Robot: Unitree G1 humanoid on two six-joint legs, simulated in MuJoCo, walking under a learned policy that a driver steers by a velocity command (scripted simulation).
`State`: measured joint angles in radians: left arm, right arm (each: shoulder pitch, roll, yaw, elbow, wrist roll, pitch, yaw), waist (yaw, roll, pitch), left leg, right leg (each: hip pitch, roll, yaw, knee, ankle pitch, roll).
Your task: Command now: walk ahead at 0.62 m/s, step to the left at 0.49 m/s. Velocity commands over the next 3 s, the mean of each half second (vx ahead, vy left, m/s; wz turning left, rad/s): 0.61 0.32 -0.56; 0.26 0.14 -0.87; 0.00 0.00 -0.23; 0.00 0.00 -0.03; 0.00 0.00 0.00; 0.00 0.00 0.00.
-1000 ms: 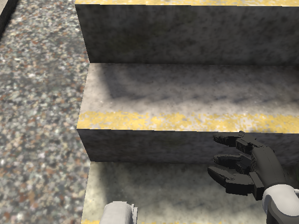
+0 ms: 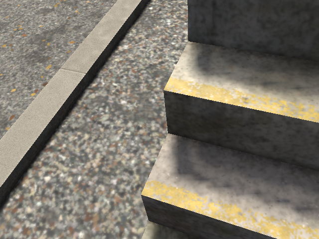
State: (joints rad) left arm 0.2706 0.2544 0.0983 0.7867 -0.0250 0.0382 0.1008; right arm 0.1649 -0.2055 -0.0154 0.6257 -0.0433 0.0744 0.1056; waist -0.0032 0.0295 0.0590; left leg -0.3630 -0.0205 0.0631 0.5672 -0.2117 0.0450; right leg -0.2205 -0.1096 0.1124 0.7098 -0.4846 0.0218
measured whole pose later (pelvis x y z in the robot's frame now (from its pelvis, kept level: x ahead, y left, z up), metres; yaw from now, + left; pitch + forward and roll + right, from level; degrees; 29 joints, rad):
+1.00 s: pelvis +0.10 -0.08 +0.17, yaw -41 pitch +3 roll +4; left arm 0.00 0.19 0.05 0.51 0.01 0.05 0.13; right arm 0.17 -0.24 -0.01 0.57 -0.04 0.09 -0.05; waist -0.02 -0.02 0.05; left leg -0.66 -0.11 -0.05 1.55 -0.28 -0.10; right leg -0.59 0.18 0.19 0.99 -0.41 -0.08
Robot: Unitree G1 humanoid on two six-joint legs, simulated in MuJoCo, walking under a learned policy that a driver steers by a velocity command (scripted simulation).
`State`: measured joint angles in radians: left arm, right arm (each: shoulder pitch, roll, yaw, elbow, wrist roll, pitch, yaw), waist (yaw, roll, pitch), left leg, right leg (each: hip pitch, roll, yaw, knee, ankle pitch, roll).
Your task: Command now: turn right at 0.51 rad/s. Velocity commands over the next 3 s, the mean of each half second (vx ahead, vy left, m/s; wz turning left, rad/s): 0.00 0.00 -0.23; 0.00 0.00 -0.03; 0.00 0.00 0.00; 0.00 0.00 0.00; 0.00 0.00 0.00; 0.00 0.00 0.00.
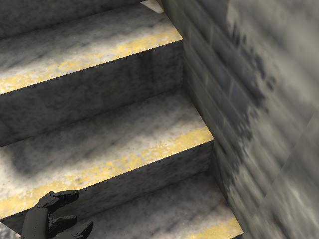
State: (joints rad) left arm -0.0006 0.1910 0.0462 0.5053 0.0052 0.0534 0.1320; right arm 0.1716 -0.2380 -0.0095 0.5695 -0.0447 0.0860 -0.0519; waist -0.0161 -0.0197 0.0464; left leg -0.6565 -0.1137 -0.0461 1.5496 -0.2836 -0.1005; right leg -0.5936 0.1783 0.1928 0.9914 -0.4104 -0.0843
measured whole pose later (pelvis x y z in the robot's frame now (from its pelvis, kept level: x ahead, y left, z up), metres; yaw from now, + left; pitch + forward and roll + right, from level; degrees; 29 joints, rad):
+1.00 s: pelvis -0.09 +0.04 -0.15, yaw -2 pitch +3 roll +0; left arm 0.30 0.15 0.00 0.68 0.02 0.01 0.13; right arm 0.36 -0.20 -0.04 0.88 0.00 -0.03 0.00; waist -0.02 0.02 -0.03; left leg -0.10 0.01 0.07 0.42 -0.36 0.03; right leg -0.26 0.01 -0.01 0.50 -0.29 -0.02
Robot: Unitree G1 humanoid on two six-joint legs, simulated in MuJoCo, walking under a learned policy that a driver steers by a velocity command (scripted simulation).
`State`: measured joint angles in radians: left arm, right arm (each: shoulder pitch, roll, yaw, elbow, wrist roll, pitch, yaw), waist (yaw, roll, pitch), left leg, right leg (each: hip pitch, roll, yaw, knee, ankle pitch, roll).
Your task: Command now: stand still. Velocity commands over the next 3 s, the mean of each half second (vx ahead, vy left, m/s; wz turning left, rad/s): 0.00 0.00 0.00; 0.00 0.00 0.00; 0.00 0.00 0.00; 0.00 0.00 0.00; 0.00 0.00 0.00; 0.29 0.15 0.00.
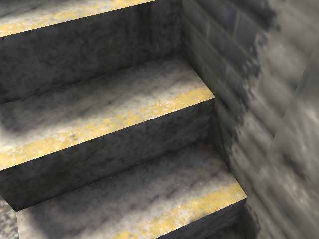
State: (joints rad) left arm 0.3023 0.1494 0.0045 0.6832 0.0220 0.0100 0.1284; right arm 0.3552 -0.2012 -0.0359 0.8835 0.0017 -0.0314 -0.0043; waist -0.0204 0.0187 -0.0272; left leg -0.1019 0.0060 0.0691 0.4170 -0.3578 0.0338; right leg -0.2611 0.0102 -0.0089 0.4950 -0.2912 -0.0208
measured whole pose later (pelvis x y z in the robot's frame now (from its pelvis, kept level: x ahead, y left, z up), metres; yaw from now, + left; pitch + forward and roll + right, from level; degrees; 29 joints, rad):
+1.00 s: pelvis -0.04 +0.01 +0.00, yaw +0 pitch +0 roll +1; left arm 0.45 0.15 0.01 0.91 0.03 0.01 0.14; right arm 0.41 -0.16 -0.02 1.02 -0.02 -0.03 -0.06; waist 0.00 -0.03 0.02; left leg -0.09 -0.03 0.05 0.39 -0.31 0.03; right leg -0.26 -0.02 0.01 0.49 -0.24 0.00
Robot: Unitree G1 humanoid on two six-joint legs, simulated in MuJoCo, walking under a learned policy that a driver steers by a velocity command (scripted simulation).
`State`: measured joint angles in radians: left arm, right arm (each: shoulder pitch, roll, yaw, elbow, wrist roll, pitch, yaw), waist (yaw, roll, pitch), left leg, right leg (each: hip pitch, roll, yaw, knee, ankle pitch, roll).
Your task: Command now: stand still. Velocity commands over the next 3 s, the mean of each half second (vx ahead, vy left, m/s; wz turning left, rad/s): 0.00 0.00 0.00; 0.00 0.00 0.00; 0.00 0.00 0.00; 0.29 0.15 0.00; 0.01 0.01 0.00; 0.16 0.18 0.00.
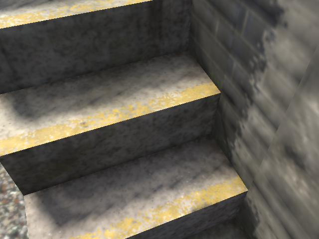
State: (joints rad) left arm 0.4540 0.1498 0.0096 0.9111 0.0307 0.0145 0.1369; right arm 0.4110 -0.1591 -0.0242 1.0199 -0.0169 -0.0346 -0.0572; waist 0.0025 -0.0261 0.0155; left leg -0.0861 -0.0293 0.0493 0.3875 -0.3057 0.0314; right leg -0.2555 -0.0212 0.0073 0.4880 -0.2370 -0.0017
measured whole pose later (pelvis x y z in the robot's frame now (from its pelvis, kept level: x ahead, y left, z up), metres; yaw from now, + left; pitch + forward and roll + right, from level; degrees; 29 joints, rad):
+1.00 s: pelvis +0.00 -0.01 +0.00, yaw +1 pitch +1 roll +1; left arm 0.49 0.14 -0.01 0.95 0.02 0.02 0.14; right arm 0.36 -0.19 -0.02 1.05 -0.01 -0.01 -0.05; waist 0.01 -0.02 0.02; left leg -0.10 -0.01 0.04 0.39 -0.30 0.01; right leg -0.27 -0.01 -0.01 0.50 -0.24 -0.02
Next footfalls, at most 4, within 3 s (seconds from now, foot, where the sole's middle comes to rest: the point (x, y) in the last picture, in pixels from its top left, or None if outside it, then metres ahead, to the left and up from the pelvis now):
2.02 right None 0.07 -0.10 -0.78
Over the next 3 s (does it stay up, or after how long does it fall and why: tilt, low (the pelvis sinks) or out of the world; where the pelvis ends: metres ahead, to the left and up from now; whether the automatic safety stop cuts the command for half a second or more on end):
stays up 0.02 0.08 -0.01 its command is cut before an obstacle from the start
